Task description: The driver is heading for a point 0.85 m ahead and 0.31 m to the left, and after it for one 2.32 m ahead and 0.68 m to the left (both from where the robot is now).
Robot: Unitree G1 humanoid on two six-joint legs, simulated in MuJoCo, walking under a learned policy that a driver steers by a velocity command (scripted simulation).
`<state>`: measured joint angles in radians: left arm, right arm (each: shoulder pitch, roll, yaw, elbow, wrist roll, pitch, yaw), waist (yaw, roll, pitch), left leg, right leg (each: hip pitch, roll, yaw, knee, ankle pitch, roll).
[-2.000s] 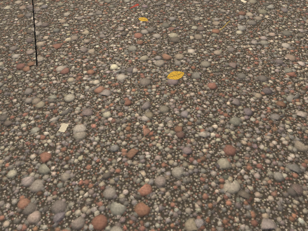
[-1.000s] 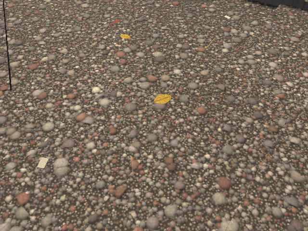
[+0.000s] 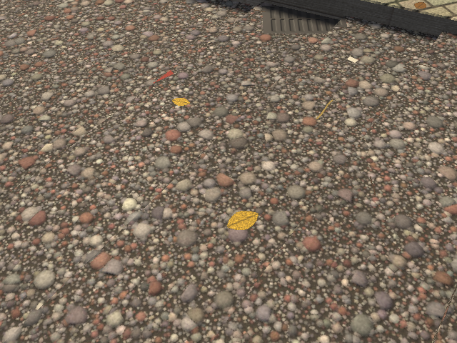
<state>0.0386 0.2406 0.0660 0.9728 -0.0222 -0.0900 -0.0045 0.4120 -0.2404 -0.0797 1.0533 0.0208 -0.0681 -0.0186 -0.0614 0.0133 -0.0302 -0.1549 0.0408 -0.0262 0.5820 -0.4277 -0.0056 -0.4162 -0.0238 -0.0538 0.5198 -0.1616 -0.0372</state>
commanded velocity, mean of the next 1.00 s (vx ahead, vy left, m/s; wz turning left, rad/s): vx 0.15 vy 0.00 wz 0.50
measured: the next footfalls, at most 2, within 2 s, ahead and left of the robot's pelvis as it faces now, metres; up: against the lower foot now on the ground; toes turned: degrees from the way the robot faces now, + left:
left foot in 0.44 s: +0.32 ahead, +0.09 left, +0.00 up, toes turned +14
right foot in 0.86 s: +0.38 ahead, -0.13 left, +0.00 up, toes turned +33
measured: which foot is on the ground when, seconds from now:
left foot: up 0.00-0.42, down 0.44-0.86, up 0.88-1.00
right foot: down 0.00-0.44, up 0.46-0.84, down 0.86-1.00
